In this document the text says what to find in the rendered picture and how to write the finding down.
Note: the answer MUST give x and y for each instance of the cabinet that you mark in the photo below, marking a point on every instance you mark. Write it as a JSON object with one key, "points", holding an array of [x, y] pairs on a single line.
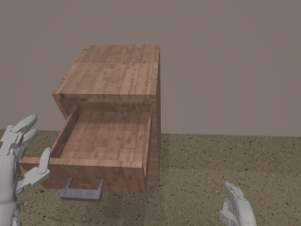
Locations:
{"points": [[117, 73]]}

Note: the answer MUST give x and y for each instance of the left robot hand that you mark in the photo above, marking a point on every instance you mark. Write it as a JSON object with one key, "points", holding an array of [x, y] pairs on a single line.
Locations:
{"points": [[14, 142]]}

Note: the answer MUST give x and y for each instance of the drawer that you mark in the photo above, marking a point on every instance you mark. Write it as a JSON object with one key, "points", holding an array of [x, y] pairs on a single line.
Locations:
{"points": [[108, 141]]}

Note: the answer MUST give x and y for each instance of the handle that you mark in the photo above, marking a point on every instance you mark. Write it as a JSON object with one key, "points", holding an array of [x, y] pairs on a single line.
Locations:
{"points": [[81, 195]]}

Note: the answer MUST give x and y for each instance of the left robot forearm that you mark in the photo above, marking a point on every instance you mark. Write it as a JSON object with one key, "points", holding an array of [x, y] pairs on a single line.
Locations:
{"points": [[9, 212]]}

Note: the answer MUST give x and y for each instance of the right robot hand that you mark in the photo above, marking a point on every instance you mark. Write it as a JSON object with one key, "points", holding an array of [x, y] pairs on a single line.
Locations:
{"points": [[241, 213]]}

